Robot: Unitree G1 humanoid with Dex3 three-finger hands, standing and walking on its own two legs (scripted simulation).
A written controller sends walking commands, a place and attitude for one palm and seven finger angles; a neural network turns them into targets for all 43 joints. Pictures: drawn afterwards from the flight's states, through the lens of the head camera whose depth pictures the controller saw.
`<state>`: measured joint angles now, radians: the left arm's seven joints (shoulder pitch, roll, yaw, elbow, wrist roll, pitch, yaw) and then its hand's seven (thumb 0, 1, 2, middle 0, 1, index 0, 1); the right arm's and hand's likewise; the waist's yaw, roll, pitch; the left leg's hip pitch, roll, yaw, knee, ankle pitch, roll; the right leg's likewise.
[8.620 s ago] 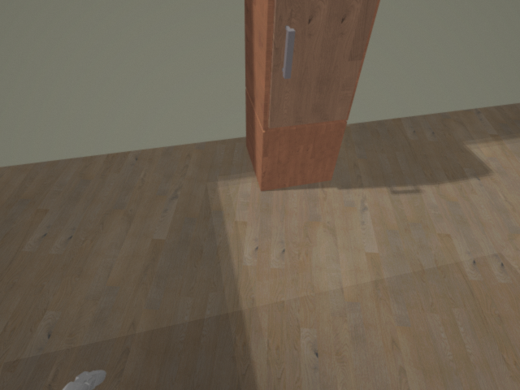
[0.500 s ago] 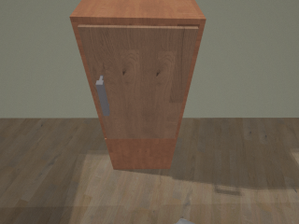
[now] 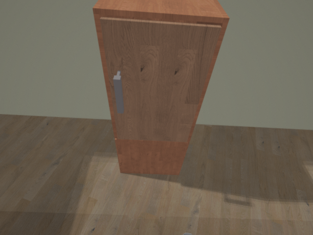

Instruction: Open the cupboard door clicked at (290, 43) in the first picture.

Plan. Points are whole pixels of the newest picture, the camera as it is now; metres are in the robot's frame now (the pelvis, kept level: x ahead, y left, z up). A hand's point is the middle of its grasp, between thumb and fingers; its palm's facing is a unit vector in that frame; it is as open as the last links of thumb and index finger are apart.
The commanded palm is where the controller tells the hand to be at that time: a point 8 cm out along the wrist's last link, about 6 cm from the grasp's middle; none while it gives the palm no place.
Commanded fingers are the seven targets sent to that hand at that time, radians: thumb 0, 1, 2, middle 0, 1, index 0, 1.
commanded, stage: come to a stop and stand still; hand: left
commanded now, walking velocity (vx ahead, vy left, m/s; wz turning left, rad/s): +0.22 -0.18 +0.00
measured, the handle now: (119, 92) +0.60 +0.17 +0.00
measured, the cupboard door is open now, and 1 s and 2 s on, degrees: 0 0 0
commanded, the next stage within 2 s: look again from close up in 0.86 s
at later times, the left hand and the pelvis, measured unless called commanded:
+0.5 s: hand out of the picture +0.03 +0.13 -0.16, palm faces +0.02 -0.97 -0.23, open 7.2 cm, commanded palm none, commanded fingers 0.00 0.90 0.90 -0.20 -0.30 -0.20 -0.30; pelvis +0.02 -0.05 +0.01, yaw +0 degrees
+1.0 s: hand out of the picture -0.01 +0.09 -0.16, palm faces +0.06 -0.98 -0.17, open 7.4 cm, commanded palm none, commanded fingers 0.00 0.90 0.90 -0.20 -0.30 -0.20 -0.30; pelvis +0.02 -0.06 +0.01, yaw +0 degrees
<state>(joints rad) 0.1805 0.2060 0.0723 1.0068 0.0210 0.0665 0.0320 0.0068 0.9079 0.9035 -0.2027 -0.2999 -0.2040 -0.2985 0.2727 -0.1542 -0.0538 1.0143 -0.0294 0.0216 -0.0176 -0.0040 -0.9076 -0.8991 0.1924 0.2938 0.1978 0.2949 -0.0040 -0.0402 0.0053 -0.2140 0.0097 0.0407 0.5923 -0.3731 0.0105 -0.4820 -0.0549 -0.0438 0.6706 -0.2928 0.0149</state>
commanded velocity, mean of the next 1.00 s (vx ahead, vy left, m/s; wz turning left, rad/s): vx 0.02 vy -0.03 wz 0.00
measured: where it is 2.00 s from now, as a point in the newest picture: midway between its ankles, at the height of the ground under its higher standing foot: outside the picture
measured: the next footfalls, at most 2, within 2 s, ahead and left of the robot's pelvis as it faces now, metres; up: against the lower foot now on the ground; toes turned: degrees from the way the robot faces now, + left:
right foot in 0.38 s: +0.03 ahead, -0.13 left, +0.00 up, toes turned -5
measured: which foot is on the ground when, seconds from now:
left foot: down 0.00-1.00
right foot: up 0.00-0.36, down 0.38-1.00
